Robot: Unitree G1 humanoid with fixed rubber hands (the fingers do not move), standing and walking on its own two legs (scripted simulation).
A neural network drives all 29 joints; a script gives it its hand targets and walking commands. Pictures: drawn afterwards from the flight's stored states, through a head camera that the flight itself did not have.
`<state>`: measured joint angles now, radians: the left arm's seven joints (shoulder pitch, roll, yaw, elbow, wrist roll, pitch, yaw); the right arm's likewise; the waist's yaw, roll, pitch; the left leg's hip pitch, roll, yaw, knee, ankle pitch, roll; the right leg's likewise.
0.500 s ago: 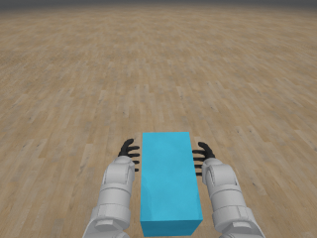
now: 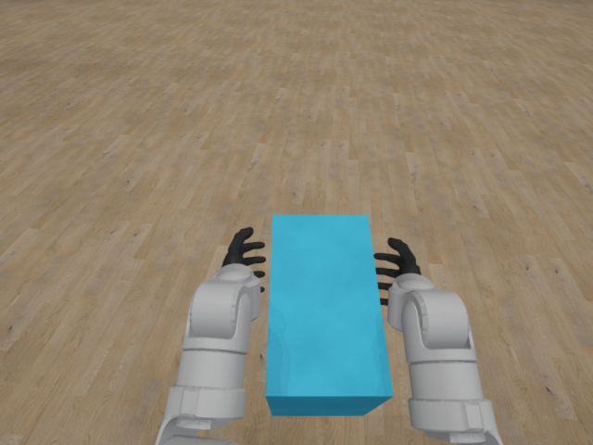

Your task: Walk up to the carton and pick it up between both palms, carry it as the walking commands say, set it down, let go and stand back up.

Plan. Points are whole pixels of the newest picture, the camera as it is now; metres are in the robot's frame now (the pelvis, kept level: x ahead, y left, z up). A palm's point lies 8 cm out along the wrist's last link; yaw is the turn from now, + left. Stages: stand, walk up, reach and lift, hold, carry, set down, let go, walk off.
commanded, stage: carry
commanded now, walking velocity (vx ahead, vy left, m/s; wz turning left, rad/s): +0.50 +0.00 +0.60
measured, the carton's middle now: (319, 317) +0.32 -0.01 +0.01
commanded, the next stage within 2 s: none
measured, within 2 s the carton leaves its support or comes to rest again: neither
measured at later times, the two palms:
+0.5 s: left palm (160, 204) +0.50 +0.26 +0.09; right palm (282, 180) +0.57 +0.05 +0.08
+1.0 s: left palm (104, 144) +0.70 +0.44 +0.09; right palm (203, 116) +0.82 +0.25 +0.09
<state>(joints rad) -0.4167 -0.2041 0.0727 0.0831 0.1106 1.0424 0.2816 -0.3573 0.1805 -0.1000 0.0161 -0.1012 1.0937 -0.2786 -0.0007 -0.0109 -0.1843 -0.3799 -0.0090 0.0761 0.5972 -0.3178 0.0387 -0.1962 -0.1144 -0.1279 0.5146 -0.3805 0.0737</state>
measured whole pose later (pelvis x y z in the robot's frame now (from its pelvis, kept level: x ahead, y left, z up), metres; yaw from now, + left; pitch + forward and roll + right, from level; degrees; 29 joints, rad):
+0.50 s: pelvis +0.24 +0.06 -0.01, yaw +17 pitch +6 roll +1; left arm -0.34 -0.18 0.03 -0.18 0.02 1.14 0.30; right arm -0.33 0.17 -0.03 -0.22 -0.05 1.16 -0.31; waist 0.05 0.00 -0.05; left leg -0.53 -0.02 0.25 0.50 -0.17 0.06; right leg -0.06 -0.17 -0.28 0.49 -0.48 0.09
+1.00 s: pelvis +0.51 +0.18 +0.00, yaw +36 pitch +8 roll -1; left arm -0.31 -0.17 -0.03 -0.16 0.04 1.13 0.29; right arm -0.26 0.15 -0.04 -0.29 -0.03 1.18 -0.28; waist 0.00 0.02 -0.10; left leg -0.47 -0.02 0.10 0.90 -0.51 0.04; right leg -0.34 -0.14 -0.25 0.52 -0.29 0.05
